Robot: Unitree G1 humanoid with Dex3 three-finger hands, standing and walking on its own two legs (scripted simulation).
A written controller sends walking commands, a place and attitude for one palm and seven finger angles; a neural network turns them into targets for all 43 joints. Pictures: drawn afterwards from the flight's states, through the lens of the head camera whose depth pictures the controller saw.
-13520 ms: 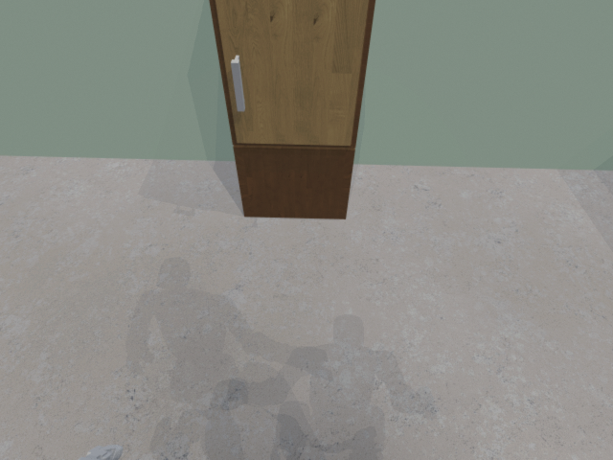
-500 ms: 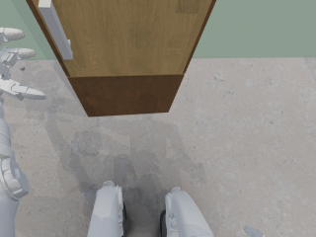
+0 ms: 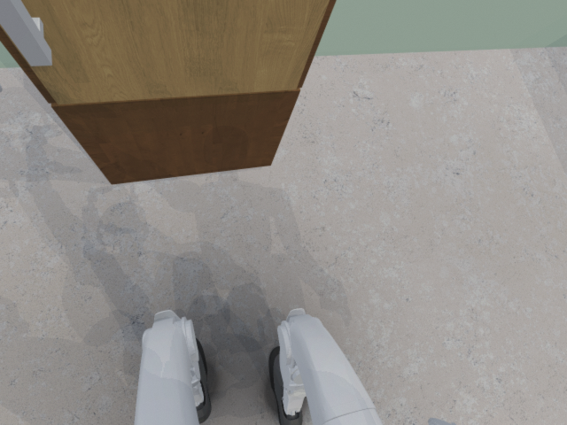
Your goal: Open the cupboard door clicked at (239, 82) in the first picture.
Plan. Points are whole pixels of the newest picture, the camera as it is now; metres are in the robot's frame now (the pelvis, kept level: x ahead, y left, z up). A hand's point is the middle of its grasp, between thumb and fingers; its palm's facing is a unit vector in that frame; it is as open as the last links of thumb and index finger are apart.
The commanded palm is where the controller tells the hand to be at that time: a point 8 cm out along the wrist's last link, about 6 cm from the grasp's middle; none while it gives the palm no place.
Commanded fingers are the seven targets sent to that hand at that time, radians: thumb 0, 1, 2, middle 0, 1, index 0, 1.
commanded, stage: move the hooked fingers beside the handle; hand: left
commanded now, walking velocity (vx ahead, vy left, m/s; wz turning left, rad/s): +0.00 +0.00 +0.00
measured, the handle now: out of the picture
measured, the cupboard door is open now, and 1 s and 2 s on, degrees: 0 0 0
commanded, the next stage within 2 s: slide the fingers in behind the handle in 0.72 s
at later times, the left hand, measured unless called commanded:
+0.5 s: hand out of the picture +0.55 +0.32 +0.07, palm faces +0.12 -0.99 -0.02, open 14.0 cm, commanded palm +0.54 +0.33 +0.07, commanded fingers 0.00 -0.50 0.30 -0.30 -1.20 -0.30 -1.20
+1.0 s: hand out of the picture +0.55 +0.31 +0.07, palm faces +0.12 -0.99 -0.03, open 14.0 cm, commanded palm +0.55 +0.31 +0.07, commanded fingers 0.00 -0.50 0.30 -0.30 -1.20 -0.30 -1.20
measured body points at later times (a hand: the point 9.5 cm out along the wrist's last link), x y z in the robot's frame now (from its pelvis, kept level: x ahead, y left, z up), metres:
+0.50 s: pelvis +0.01 +0.01 +0.01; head +0.21 +0.08 +0.41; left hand +0.53 +0.37 +0.07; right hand +0.04 -0.26 -0.08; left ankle +0.07 +0.11 -0.56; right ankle +0.02 -0.12 -0.56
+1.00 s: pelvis +0.00 +0.00 +0.01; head +0.21 +0.06 +0.40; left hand +0.54 +0.36 +0.07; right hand +0.02 -0.26 -0.09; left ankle +0.07 +0.11 -0.56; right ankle +0.02 -0.12 -0.56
